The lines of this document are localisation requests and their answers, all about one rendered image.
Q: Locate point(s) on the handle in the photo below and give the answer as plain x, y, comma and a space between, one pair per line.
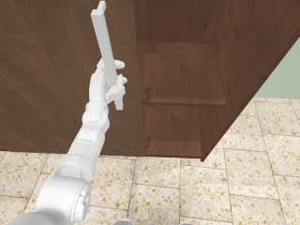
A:
101, 30

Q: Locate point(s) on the wardrobe door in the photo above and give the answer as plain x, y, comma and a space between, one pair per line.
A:
48, 53

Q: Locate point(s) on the robot left forearm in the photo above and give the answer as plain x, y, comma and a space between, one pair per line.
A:
80, 160

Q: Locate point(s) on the robot left hand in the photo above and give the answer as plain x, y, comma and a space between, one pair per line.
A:
99, 84

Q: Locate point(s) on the robot left upper arm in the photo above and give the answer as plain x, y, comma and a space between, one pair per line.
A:
64, 200

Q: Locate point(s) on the left robot shin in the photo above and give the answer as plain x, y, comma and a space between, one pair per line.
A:
125, 219

